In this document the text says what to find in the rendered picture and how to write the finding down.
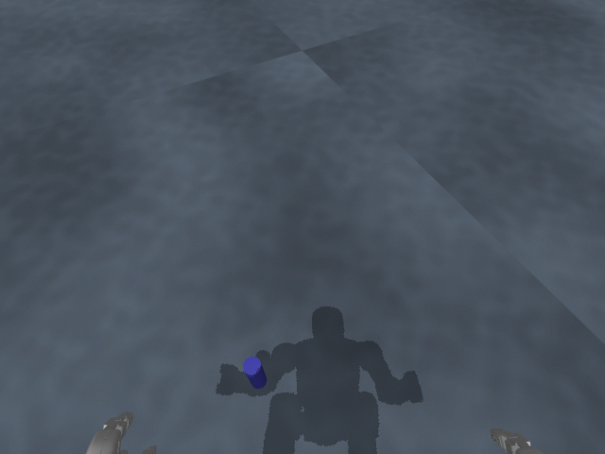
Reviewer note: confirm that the left robot hand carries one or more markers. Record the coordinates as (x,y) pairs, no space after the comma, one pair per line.
(108,440)

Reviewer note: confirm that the can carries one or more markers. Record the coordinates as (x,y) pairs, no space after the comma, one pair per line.
(255,372)

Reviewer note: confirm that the right robot hand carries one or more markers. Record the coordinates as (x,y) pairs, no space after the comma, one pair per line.
(513,443)

